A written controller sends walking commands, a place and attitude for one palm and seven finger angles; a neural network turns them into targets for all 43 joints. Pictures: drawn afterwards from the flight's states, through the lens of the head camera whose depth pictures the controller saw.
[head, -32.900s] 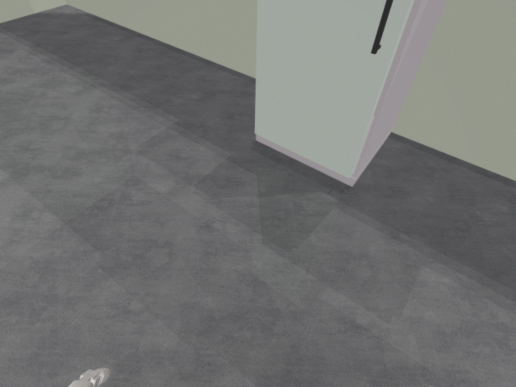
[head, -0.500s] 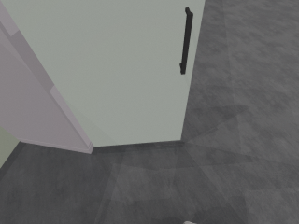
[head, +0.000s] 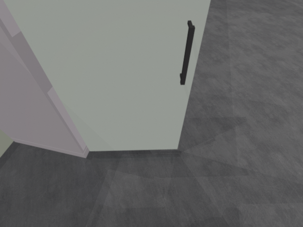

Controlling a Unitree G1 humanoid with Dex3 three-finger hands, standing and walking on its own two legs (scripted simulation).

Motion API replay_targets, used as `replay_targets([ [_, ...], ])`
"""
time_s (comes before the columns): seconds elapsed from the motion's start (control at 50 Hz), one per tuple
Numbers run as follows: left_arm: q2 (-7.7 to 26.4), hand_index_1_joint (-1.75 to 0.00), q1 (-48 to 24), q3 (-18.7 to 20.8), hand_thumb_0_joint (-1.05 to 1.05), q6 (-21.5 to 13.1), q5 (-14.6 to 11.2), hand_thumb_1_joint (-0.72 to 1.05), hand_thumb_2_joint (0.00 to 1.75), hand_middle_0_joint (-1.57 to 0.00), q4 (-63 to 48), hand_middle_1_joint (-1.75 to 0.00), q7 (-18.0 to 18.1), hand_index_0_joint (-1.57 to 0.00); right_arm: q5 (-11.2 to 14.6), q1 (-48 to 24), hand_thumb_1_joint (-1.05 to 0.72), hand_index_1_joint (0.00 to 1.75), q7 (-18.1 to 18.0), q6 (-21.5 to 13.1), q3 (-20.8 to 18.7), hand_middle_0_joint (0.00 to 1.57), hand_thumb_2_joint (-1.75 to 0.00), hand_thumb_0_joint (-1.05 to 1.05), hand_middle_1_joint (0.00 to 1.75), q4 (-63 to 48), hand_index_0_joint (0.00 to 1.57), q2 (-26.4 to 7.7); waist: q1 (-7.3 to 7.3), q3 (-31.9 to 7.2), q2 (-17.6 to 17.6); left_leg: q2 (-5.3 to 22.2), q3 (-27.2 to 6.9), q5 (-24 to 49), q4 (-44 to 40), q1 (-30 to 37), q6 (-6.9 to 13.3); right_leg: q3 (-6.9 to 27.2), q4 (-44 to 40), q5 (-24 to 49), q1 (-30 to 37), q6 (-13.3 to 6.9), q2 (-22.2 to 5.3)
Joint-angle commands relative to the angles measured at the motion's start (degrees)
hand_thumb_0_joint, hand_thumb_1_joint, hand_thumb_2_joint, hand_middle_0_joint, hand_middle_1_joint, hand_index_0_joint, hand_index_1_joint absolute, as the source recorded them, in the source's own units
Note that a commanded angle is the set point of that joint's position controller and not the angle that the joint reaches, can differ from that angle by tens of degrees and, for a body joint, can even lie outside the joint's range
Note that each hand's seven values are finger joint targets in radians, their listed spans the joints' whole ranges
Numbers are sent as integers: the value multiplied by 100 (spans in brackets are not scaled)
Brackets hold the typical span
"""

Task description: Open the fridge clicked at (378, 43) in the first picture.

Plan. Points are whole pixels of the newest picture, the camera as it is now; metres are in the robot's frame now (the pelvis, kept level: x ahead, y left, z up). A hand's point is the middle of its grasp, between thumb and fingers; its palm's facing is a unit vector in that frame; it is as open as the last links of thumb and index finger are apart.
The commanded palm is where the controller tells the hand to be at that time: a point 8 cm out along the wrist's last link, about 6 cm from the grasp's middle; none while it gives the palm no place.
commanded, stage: let the arm hang, fingers relaxed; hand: right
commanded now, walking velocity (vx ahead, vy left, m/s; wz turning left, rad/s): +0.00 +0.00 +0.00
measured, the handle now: (185, 55) +0.66 -0.07 +0.09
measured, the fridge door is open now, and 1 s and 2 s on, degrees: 75 75 75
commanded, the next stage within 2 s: look to check the result in 0.24 s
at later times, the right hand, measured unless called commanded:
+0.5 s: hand out of the picture +0.01 -0.18 -0.18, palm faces -0.03 +0.98 -0.19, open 7.4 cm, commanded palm none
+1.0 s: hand out of the picture +0.02 -0.16 -0.18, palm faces -0.03 +0.98 -0.18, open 7.4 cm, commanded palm none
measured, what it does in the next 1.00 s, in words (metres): stands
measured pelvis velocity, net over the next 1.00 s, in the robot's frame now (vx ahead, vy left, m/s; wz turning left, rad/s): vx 0.01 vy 0.01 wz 0.01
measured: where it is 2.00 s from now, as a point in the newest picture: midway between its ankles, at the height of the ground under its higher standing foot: outside the picture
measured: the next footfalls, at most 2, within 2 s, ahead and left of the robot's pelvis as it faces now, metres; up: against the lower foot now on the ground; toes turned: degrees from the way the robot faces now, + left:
none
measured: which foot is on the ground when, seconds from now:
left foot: down 0.00-1.00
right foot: down 0.00-1.00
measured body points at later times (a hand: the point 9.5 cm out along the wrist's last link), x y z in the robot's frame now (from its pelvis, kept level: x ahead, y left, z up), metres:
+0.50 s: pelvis +0.01 +0.00 +0.00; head +0.04 -0.01 +0.45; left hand +0.01 +0.23 -0.16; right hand +0.01 -0.23 -0.16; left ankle -0.04 +0.14 -0.74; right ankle +0.04 -0.09 -0.74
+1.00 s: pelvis +0.01 +0.01 +0.00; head +0.05 +0.00 +0.45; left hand +0.03 +0.23 -0.16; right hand +0.02 -0.22 -0.16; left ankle -0.04 +0.14 -0.74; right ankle +0.04 -0.09 -0.74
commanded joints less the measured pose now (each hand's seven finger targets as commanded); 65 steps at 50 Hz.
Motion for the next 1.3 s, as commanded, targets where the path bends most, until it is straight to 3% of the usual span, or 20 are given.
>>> replay_targets([
  [0.0, 629, -30, 290, 117, 0, -70, -28, 90, 90, -20, -105, -30, 20, -20, -15, 435, -90, 30, -53, -80, -135, 20, -90, 0, 30, -61, 20, -603, -28, -245, -98, 434, -301, 626, -451, -430, 244, 741, -434, 716, 676, 24, -697],
  [0.06, 615, -30, 292, 113, 0, -63, -17, 90, 90, -20, -75, -30, 21, -20, -10, 411, -90, 30, -52, -72, -137, 20, -90, 0, 30, -44, 20, -573, -26, -89, -167, 427, -291, 491, -500, -477, 234, 745, -527, 546, 630, 32, -683],
  [0.18, 622, -30, 360, 118, 0, -81, -35, 90, 90, -20, -32, -30, 27, -20, -8, 436, -90, 30, -59, -101, -139, 20, -90, 0, 30, -35, 20, -603, -31, -267, -90, 443, -310, 745, -524, -356, 237, 720, -441, 927, 810, 23, -690],
  [0.38, 604, -30, 446, 122, 0, -56, -47, 90, 90, -20, 47, -30, 35, -20, 6, 536, -90, 30, -68, -97, -120, 20, -90, 0, 30, 46, 20, -564, -15, -188, 70, 440, -318, 644, -598, -401, 244, 694, -445, 764, 850, 21, -677],
  [0.52, 541, -30, 481, 131, 0, -41, -32, 90, 90, -20, 102, -30, 47, -20, 9, 590, -90, 30, -66, -75, -118, 20, -90, 0, 30, 98, 20, -480, 8, -96, -99, 423, -317, 444, -585, -467, 255, 693, -496, 462, 775, 24, -666],
  [0.78, 541, -30, 487, 130, 0, -68, -51, 90, 90, -20, 89, -30, 68, -20, -1, 661, -90, 30, -79, -94, -124, 20, -90, 0, 30, 115, 20, -441, -6, -196, -48, 429, -346, 791, -551, -388, 250, 674, -374, 903, 868, 12, -689],
  [0.86, 517, -30, 449, 123, 0, -64, -35, 90, 90, -20, 96, -30, 69, -20, 5, 598, -90, 30, -70, -73, -139, 20, -90, 0, 30, 111, 20, -423, -2, -56, -167, 417, -310, 577, -561, -437, 246, 678, -464, 647, 775, 24, -689],
  [0.88, 541, -30, 461, 127, 0, -65, -50, 90, 90, -20, 85, -30, 64, -20, -2, 640, -90, 30, -74, -86, -140, 20, -90, 0, 30, 115, 20, -455, -16, -152, -2, 423, -319, 660, -579, -391, 245, 695, -430, 780, 831, 15, -699],
  [0.98, 552, -30, 450, 127, 0, -77, -52, 90, 90, -20, 80, -30, 68, -20, 2, 589, -90, 30, -81, -98, -139, 20, -90, 0, 30, 92, 20, -458, -12, -169, 46, 438, -339, 873, -568, -367, 238, 673, -384, 1009, 896, 21, -700],
  [1.06, 532, -30, 404, 117, 0, -66, -38, 90, 90, -20, 99, -30, 65, -20, 9, 546, -90, 30, -74, -87, -138, 20, -90, 0, 30, 88, 20, -449, -2, -22, -114, 440, -352, 726, -611, -419, 247, 648, -450, 788, 824, 37, -695],
  [1.18, 568, -30, 436, 128, 0, -70, -46, 90, 90, -20, 96, -30, 58, -20, 3, 580, -90, 30, -85, -118, -137, 20, -90, 0, 30, 71, 20, -491, -5, -224, 116, 458, -379, 1053, -621, -310, 239, 622, -356, 1062, 960, 42, -716],
  [1.24, 553, -30, 418, 124, 0, -71, -33, 90, 90, -20, 116, -30, 65, -20, 15, 542, -90, 30, -82, -108, -136, 20, -90, 0, 30, 69, 20, -466, 3, -209, -70, 452, -400, 1026, -605, -314, 245, 594, -368, 1023, 958, 51, -706],
  [1.28, 568, -30, 434, 120, 0, -66, -48, 90, 90, -20, 110, -30, 63, -20, 8, 578, -90, 30, -85, -113, -143, 20, -90, 0, 30, 65, 20, -502, -15, -194, 0, 448, -410, 1045, -642, -308, 248, 601, -364, 1050, 966, 52, -715],
])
